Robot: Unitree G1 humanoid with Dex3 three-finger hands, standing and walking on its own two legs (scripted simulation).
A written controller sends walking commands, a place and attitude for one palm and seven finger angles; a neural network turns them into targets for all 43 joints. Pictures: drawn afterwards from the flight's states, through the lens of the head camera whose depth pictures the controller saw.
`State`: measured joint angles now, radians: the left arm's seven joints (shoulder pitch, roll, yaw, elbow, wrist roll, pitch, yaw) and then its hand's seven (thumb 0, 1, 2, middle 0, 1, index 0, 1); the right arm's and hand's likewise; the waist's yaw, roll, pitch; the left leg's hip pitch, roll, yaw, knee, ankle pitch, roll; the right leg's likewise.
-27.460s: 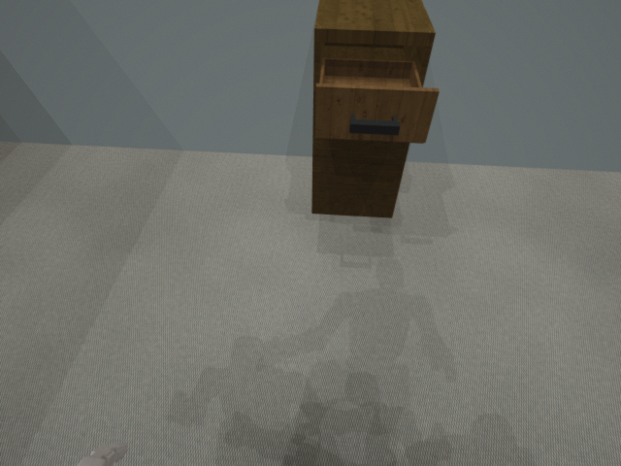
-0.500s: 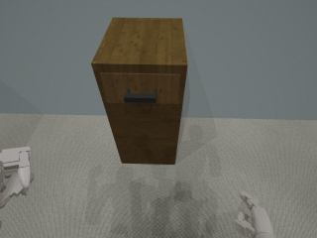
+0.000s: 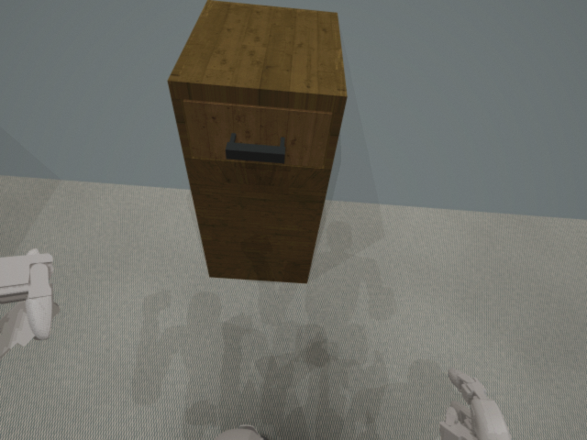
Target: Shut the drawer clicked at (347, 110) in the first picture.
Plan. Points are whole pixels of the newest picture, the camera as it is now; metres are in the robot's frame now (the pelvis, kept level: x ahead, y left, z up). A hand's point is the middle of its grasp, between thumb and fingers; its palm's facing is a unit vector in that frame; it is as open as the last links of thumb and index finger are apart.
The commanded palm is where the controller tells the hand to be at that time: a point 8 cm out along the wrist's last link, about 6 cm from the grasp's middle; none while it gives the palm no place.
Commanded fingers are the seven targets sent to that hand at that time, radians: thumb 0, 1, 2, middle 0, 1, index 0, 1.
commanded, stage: step back with the hand held close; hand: left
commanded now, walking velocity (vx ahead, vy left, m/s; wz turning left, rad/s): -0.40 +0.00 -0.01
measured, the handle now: (256, 146) +0.73 +0.10 -0.06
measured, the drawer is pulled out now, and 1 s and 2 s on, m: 0.00 0.00 0.00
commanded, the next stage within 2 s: stop stepping back and stand still in 0.44 s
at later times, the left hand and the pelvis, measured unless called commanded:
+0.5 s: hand (23, 422) +0.12 +0.21 +0.18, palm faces +0.17 -0.87 -0.47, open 3.3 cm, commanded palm +0.04 +0.27 +0.19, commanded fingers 0.00 0.90 0.90 -1.40 -1.60 -1.40 -1.60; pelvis -0.11 +0.00 +0.00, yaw -4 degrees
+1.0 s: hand out of the picture +0.00 +0.21 +0.19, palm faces +0.26 -0.83 -0.49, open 3.3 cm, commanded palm -0.06 +0.28 +0.19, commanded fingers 0.00 0.90 0.90 -1.40 -1.60 -1.40 -1.60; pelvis -0.20 +0.00 +0.00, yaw -2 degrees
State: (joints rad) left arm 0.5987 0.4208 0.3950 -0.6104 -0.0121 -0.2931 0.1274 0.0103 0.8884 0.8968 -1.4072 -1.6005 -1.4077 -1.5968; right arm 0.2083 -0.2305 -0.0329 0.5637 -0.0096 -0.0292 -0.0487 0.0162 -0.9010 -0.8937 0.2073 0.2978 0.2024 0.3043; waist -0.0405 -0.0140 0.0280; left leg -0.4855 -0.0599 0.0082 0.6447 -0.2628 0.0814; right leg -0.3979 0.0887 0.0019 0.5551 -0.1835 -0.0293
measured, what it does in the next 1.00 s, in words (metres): walks backwards: right foot, then left foot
